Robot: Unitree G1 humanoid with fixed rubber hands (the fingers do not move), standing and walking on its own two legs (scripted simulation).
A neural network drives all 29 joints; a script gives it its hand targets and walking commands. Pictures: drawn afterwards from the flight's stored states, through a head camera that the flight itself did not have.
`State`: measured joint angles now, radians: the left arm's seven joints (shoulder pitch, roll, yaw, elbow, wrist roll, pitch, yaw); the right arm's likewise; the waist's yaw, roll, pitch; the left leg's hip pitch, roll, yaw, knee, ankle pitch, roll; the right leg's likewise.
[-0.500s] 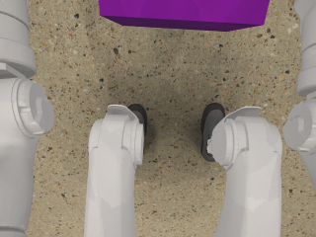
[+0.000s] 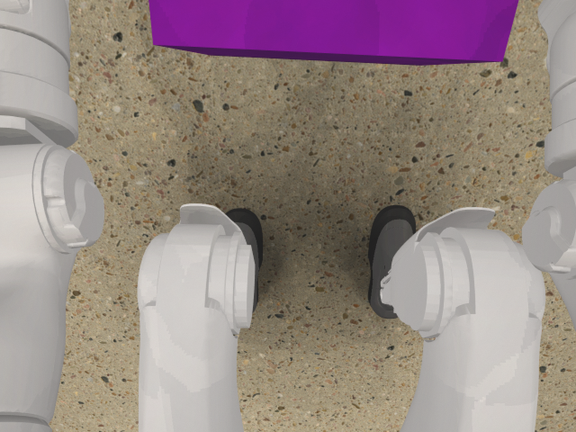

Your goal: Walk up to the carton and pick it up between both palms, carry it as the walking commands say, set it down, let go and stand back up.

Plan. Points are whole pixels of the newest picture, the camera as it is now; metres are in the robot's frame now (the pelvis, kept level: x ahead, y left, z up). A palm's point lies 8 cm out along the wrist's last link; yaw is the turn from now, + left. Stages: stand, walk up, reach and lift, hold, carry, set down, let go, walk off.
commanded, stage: reach and lift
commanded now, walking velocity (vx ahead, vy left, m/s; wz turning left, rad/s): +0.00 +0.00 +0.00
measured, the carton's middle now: out of the picture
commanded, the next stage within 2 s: none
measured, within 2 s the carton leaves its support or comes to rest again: leaves its support in 1.70 s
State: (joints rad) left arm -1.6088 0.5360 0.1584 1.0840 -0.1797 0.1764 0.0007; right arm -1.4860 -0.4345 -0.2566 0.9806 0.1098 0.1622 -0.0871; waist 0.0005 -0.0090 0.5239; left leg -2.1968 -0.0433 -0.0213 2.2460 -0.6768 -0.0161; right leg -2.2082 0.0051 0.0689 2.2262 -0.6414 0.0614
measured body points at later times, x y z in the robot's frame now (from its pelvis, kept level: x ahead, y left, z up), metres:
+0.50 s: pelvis +0.00 +0.00 +0.00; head +0.39 +0.01 +0.20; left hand +0.58 +0.21 -0.20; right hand +0.56 -0.21 -0.21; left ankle +0.09 +0.12 -0.34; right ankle +0.10 -0.14 -0.34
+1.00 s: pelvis +0.00 +0.00 +0.00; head +0.39 +0.01 +0.20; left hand +0.58 +0.19 -0.21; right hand +0.56 -0.20 -0.21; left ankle +0.09 +0.12 -0.34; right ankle +0.10 -0.14 -0.34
